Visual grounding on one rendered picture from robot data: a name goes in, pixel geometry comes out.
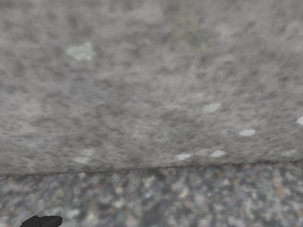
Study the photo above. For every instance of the left robot hand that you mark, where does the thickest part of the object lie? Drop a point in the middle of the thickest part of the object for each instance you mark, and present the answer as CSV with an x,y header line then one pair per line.
x,y
45,221

